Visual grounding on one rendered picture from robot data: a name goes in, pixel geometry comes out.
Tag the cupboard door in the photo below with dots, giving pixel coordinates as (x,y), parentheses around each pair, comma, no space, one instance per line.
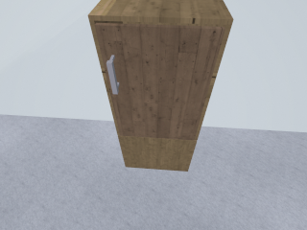
(164,73)

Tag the handle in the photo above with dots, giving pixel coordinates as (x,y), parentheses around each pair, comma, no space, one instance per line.
(112,75)

